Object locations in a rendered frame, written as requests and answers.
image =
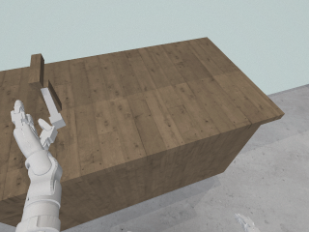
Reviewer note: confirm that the left robot hand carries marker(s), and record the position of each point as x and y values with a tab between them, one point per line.
25	133

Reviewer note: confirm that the left robot forearm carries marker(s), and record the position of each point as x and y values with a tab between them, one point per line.
43	200

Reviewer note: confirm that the right robot hand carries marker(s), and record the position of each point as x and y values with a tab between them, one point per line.
246	223

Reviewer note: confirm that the counter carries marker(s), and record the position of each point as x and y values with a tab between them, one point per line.
139	123

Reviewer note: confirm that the tap lever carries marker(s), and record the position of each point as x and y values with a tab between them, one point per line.
55	118

